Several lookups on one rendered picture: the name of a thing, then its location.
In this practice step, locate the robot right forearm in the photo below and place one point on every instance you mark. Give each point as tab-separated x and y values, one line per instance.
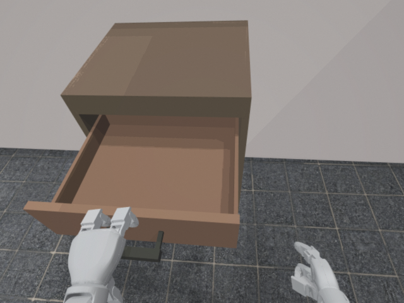
331	295

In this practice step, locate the right robot hand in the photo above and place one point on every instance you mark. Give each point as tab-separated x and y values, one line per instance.
309	281

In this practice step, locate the left robot hand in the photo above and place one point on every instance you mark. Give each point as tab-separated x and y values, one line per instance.
95	253

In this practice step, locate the handle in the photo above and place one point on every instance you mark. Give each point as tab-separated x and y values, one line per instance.
143	253

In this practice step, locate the cabinet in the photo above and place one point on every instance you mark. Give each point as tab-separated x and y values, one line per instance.
186	68

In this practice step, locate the robot left forearm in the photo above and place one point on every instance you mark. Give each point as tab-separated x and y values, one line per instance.
86	293

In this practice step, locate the drawer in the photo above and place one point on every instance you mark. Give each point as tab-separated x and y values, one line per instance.
178	174

